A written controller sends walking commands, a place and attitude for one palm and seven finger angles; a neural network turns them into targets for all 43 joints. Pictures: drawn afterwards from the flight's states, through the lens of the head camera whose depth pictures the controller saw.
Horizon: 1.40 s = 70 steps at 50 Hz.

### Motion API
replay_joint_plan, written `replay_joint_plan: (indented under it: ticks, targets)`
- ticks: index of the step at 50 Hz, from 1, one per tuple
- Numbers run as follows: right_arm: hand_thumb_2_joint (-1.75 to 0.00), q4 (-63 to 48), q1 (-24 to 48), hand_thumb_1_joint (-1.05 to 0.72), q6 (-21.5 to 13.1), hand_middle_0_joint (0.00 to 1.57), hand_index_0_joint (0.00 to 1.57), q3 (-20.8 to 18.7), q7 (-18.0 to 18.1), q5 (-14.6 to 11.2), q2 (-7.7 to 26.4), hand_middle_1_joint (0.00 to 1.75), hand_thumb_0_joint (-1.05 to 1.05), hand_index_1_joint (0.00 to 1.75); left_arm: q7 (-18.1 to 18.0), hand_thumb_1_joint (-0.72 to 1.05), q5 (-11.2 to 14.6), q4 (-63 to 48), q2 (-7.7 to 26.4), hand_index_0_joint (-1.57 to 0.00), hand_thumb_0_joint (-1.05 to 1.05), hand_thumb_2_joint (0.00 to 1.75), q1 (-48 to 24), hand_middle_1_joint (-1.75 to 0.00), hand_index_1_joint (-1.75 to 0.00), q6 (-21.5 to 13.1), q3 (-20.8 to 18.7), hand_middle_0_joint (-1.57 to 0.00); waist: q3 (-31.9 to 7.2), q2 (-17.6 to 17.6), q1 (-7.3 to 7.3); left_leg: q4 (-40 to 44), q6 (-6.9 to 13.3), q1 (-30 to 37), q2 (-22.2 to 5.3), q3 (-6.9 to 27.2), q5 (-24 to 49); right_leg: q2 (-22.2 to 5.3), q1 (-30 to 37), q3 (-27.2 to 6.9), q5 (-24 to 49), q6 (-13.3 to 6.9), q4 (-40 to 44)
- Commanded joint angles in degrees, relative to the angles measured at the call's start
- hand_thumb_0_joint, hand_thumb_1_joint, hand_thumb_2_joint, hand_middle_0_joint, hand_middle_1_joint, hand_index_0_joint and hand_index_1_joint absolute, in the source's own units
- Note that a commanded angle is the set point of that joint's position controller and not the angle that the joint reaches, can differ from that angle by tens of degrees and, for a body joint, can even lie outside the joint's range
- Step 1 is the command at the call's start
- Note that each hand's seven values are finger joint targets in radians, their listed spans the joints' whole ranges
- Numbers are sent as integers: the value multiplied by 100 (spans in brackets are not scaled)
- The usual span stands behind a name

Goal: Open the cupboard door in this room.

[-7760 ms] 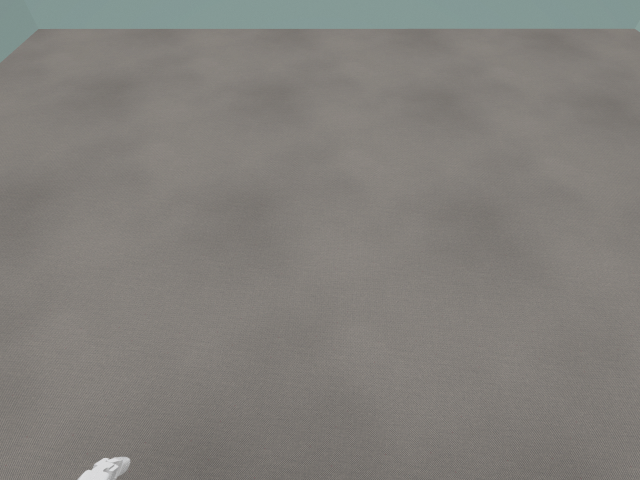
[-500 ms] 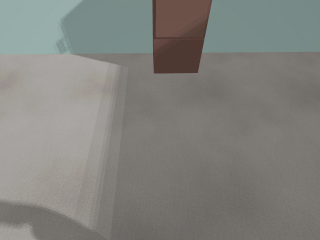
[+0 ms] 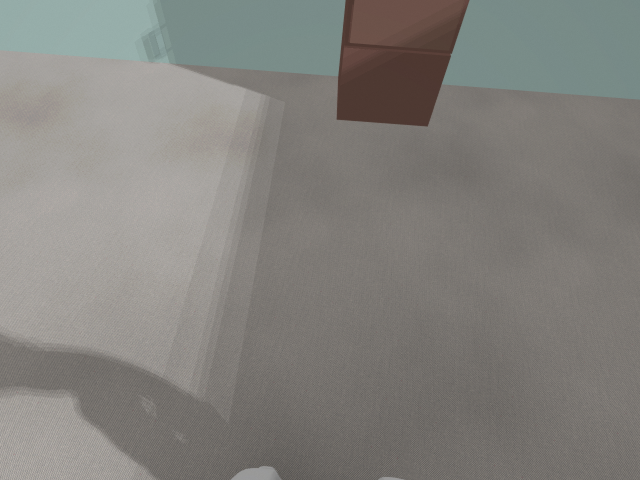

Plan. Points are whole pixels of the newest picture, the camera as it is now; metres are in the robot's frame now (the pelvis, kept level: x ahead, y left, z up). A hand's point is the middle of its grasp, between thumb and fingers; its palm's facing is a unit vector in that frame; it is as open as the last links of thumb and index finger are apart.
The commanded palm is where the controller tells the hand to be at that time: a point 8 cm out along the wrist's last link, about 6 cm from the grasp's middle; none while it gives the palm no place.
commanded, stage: turn or walk to find it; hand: left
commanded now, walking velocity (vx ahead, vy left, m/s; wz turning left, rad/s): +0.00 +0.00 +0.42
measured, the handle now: out of the picture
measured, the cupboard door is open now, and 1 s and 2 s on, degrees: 0 0 0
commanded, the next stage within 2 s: stand and wait in 0.56 s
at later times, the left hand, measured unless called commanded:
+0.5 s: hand out of the picture -0.01 +0.13 -0.14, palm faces +0.25 -0.92 -0.29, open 7.4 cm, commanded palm none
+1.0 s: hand out of the picture -0.10 +0.14 -0.17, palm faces +0.39 -0.89 -0.22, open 7.4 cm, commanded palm none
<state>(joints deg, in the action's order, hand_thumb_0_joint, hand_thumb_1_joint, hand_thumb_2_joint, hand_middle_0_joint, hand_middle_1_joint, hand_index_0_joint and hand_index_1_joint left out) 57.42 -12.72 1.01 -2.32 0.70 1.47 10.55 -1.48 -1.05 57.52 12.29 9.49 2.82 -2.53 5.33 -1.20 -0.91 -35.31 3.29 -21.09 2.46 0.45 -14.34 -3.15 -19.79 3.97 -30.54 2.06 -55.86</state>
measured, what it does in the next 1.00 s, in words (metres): steps on the spot, turning left: right foot, then left foot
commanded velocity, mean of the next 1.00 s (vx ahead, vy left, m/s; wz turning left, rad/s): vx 0.00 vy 0.00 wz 0.23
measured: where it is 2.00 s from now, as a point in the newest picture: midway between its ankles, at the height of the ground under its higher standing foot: outside the picture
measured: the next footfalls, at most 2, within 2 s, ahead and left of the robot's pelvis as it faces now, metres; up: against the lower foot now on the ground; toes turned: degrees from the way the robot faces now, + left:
right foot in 0.30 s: +0.02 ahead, -0.18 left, +0.00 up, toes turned +9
left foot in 0.72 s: -0.06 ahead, +0.07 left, +0.00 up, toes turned +24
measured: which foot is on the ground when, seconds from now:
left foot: down 0.00-0.30, up 0.32-0.70, down 0.72-1.00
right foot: up 0.00-0.28, down 0.30-0.74, up 0.76-1.00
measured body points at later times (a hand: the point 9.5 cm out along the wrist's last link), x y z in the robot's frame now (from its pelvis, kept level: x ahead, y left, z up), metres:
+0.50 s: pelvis -0.02 -0.07 +0.01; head +0.01 -0.10 +0.46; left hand -0.03 +0.18 -0.11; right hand +0.09 -0.33 -0.14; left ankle -0.06 +0.07 -0.64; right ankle -0.02 -0.18 -0.73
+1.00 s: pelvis -0.04 -0.04 +0.01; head -0.02 -0.02 +0.46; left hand -0.12 +0.19 -0.15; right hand +0.15 -0.20 -0.13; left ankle -0.10 +0.06 -0.73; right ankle +0.01 -0.17 -0.71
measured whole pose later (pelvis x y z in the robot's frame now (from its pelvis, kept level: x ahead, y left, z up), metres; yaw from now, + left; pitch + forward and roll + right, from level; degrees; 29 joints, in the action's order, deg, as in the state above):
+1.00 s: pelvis -0.04 -0.04 +0.01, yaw +20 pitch -2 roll +1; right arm 59.2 -5.3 0.2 -0.8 1.1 0.8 8.0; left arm -1.1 -0.9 61.7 12.3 14.9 1.5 -0.7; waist 3.6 -1.8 2.8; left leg -26.9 1.0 -8.0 0.4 -3.3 -17.1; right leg -5.4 -15.3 3.0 -21.5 3.5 -37.1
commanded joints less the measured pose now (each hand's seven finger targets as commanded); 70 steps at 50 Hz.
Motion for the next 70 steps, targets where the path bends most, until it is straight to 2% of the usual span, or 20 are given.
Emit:
replay_joint_plan:
  ticks: [1,9,13,14,15,16,18,21,29,32,35,36,37,38,40,49,52,54,59,70]
  targets:
    - [-90,-313,-354,-90,-97,20,20,-242,86,-4,1155,30,0,30,7,90,1,-545,481,-20,0,90,-23,-30,-30,-170,-123,-20,-953,699,-58,1773,751,1204,-1561,2294,1368,-25,-849,-524,338,42,-663]
    - [-90,-514,-330,-90,16,20,20,-391,-1,23,1317,30,0,30,6,90,44,-821,406,-20,0,90,-34,-30,-30,-141,-113,-20,-1028,989,-121,1797,675,1019,-1295,2468,1002,281,-170,-405,380,89,1006]
    - [-90,-693,8,-90,101,20,20,-453,-56,7,1286,30,0,30,-9,90,65,-683,564,-20,0,90,699,-30,-30,-168,-180,-20,-924,1080,218,1600,261,-38,-851,2239,161,362,1290,-212,1275,33,2885]
    - [-90,-748,32,-90,130,20,20,-441,-79,-23,1105,30,0,30,-26,90,30,-643,803,-20,0,90,927,-30,-30,-206,-235,-20,-871,583,302,1126,-25,-690,-507,1889,-378,-5,1927,-479,1372,-77,3572]
    - [-90,-856,-72,-90,139,20,20,-388,-98,-65,732,30,0,30,-60,90,-76,-738,1318,-20,0,90,914,-30,-30,-256,-351,-20,-772,-974,310,-405,-436,-1759,157,915,-1200,-1522,2215,-2227,164,-580,4356]
    - [-90,-957,128,-90,138,20,20,-407,-86,3,809,30,0,30,-64,90,-48,-956,1510,-20,0,90,423,-30,-30,-203,-318,-20,-353,-1315,293,-1776,-508,-1695,204,521,-1549,-2423,958,-2736,86,-983,4669]
    - [-90,-795,146,-90,250,20,20,-448,-128,35,969,30,0,30,-76,90,-5,-1073,1144,-20,0,90,-163,-30,-30,-255,-277,-20,110,-952,3,-3061,-449,-1237,-160,598,-1152,-1944,-208,-2197,314,-944,4633]
    - [-90,-549,-255,-90,228,20,20,-362,-173,6,796,30,0,30,-29,90,-11,-1018,792,-20,0,90,-160,-30,-30,-349,-142,-20,-84,-873,-162,-3403,-626,-1224,-213,212,-483,-1229,539,-746,2531,-752,3927]
    - [-90,-680,772,-90,160,20,20,-163,-133,-71,673,30,0,30,-46,90,-92,-473,1098,-20,0,90,1196,-30,-30,-332,-180,-20,-554,-1132,453,-1543,-702,-752,-271,-268,-1240,-1512,1851,-541,5309,-991,3183]
    - [-90,-579,681,-90,84,20,20,-92,-91,-125,625,30,0,30,-59,90,-108,-299,1163,-20,0,90,1199,-30,-30,-324,-192,-20,-784,-1278,402,-321,-581,-131,-208,-396,-1144,-1493,1988,-581,5628,-970,2907]
    - [-90,-299,112,-90,-58,20,20,-112,-51,-92,873,30,0,30,-59,90,10,-241,985,-20,0,90,938,-30,-30,-292,-133,-20,-1083,-701,47,1573,-392,1718,-553,-281,1034,-1044,1089,-76,4438,-362,2185]
    - [-90,-260,-24,-90,-116,20,20,-197,-39,-49,1324,30,0,30,-43,90,28,-315,678,-20,0,90,1107,-30,-30,-273,-76,-20,-1381,618,27,1344,-2,2751,-1668,862,2826,-584,-54,244,2427,-66,1512]
    - [-90,-211,-82,-90,-74,20,20,-221,-36,-82,1514,30,0,30,-48,90,-11,-306,487,-20,0,90,1027,-30,-30,-269,32,-20,-1258,1307,-17,1198,478,2758,-2398,1230,4268,-346,-533,191,-165,40,848]
    - [-90,-89,-148,-90,-99,20,20,-205,65,-78,1405,30,0,30,-83,90,9,-280,433,-20,0,90,740,-30,-30,-188,63,-20,-1115,1520,-161,1322,671,2369,-2297,1221,4781,-232,-527,-140,-463,131,356]
    - [-90,-66,276,-90,-111,20,20,-121,145,-73,1100,30,0,30,-51,90,48,-76,506,-20,0,90,627,-30,-30,-158,13,-20,-695,1421,11,1297,672,2005,-1957,762,4644,-301,-534,-403,-19,92,103]
    - [-90,117,467,-90,-143,20,20,-96,112,-94,846,30,0,30,5,90,3,365,254,-20,0,90,1039,-30,-30,-220,150,-20,-416,749,245,1404,280,1231,-1393,350,2284,-183,818,18,1555,124,2635]
    - [-90,199,215,-90,-153,20,20,-43,59,-157,492,30,0,30,-34,90,-20,409,598,-20,0,90,984,-30,-30,-350,154,-20,-404,-110,126,1118,-230,913,-805,65,706,-766,1203,-649,3141,-137,3402]
    - [-90,282,59,-90,-80,20,20,-43,74,-101,393,30,0,30,-14,90,-13,399,640,-20,0,90,727,-30,-30,-380,115,-20,-203,-1066,42,1080,-345,1127,-607,-145,83,-888,599,-888,2505,-370,3656]
    - [-90,554,-205,-90,-189,20,20,85,81,-83,423,30,0,30,-17,90,43,463,435,-20,0,90,666,-30,-30,-352,152,-20,-145,-19,137,1571,-266,1125,-854,49,697,-514,801,-518,2239,-228,3599]
    - [-90,826,-716,-90,-245,20,20,143,125,-92,395,30,0,30,-39,90,91,637,386,-20,0,90,750,-30,-30,-365,164,-20,-298,153,177,1716,-301,1056,-916,9,837,-472,1290,-425,2662,-287,3602]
